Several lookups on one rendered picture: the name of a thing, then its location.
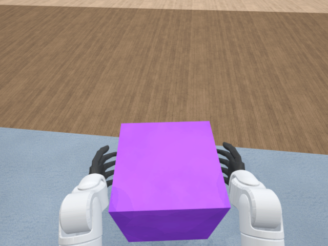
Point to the carton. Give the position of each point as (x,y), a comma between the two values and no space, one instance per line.
(167,183)

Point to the robot right forearm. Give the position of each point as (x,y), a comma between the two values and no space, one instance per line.
(260,212)

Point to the robot left forearm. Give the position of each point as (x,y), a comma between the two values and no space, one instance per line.
(80,215)

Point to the left robot hand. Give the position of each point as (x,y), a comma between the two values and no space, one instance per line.
(99,166)

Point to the right robot hand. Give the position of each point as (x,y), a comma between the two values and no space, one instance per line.
(233,163)

